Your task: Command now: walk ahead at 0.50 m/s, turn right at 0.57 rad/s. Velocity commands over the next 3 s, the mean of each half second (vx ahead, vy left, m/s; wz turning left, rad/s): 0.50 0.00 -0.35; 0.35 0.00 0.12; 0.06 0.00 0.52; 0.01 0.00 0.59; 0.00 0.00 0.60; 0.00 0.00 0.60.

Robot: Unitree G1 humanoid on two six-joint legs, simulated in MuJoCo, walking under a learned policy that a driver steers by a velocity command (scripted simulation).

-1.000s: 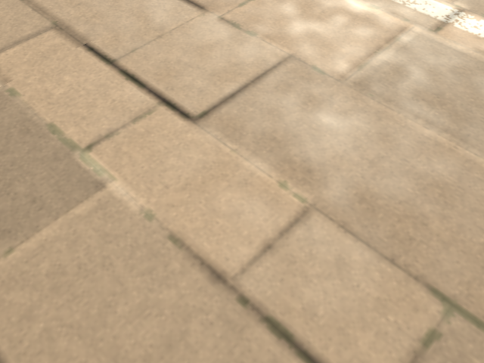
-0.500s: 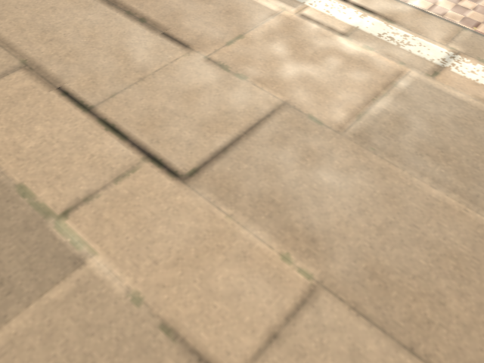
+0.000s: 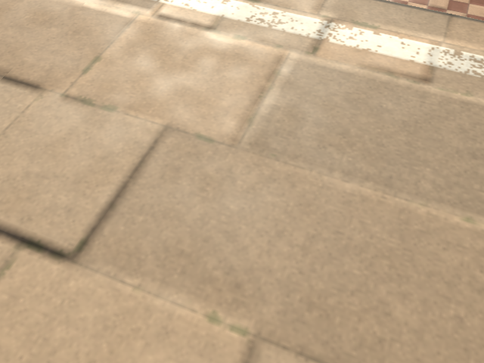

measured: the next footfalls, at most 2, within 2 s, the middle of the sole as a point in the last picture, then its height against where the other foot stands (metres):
left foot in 0.40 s outside the picture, level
right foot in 0.88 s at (306, 289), level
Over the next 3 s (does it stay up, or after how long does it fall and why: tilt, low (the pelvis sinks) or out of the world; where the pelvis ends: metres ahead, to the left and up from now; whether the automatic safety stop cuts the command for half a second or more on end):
stays up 0.52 0.00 0.02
